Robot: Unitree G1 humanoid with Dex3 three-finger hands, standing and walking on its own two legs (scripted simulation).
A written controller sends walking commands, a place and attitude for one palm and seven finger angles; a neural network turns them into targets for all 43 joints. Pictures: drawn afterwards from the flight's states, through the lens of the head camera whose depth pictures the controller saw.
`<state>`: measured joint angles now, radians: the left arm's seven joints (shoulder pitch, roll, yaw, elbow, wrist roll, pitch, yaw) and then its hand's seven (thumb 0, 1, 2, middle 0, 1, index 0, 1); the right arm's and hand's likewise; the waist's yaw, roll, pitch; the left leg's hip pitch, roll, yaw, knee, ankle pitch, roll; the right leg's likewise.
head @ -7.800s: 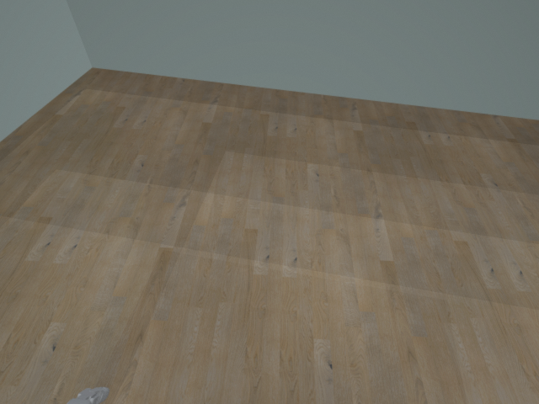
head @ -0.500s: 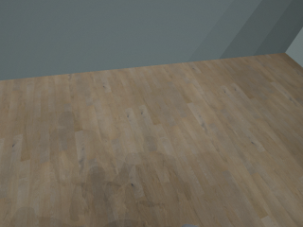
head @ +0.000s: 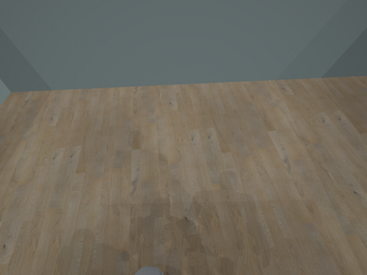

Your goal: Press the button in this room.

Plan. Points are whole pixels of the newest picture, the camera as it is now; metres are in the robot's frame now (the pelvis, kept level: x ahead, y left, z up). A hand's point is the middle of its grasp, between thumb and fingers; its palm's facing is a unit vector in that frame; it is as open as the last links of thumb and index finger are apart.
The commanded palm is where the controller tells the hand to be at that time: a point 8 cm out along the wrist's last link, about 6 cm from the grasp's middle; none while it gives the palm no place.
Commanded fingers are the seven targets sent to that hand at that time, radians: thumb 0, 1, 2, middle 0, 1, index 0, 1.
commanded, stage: turn or walk to find it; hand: left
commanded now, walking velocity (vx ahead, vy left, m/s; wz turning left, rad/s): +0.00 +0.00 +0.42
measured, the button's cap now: out of the picture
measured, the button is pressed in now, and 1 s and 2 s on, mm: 0 0 0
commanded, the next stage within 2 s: none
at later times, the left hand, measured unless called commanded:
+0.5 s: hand out of the picture +0.00 +0.29 -0.17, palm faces +0.24 -0.94 -0.23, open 7.4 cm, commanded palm none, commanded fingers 0.00 0.90 0.90 -0.20 -0.30 -0.20 -0.30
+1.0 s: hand out of the picture -0.04 +0.20 -0.14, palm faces +0.40 -0.87 -0.27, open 7.4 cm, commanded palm none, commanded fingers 0.00 0.90 0.90 -0.20 -0.30 -0.20 -0.30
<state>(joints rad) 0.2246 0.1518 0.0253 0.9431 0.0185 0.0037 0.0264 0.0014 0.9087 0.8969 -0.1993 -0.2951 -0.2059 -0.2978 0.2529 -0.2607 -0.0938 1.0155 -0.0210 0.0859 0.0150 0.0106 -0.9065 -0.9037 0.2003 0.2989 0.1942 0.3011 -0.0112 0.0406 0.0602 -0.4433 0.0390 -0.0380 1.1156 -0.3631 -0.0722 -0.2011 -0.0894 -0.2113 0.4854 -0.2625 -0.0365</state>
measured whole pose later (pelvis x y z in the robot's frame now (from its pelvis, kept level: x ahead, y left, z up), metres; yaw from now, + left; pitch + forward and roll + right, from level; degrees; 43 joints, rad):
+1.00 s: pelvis -0.05 -0.01 +0.00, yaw +24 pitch -1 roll +2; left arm 0.19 0.15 0.02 0.93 0.01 0.01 0.03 0.00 0.90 0.90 -0.20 -0.29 -0.21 -0.30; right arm 0.29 -0.26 -0.10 1.00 -0.02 0.08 0.01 0.01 -0.91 -0.90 0.20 0.30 0.20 0.30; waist -0.04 0.06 0.05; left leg -0.50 0.00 -0.06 1.18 -0.34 -0.05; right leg -0.20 -0.06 -0.14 0.48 -0.26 -0.04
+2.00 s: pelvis -0.08 -0.02 +0.00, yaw +48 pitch -1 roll +2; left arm 0.13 0.15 0.02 0.91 0.01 0.01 0.03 0.00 0.91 0.90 -0.20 -0.29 -0.20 -0.30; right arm 0.30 -0.24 -0.09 1.01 -0.02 0.07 0.00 0.01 -0.90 -0.90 0.20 0.30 0.20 0.30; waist -0.05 0.06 0.06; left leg -0.45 -0.06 -0.06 1.06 -0.43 -0.03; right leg -0.22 -0.05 -0.10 0.53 -0.29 -0.04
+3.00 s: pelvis -0.09 -0.07 +0.00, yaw +75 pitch -2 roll +3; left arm 0.15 0.15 0.02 0.91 0.01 0.01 0.02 0.00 0.91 0.90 -0.20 -0.29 -0.20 -0.30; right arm 0.27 -0.25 -0.09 1.00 -0.02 0.08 0.01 0.01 -0.90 -0.90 0.20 0.30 0.20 0.30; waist -0.03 0.07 0.06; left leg -0.45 -0.05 -0.06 1.06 -0.44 -0.03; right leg -0.24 -0.06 -0.11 0.56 -0.30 -0.05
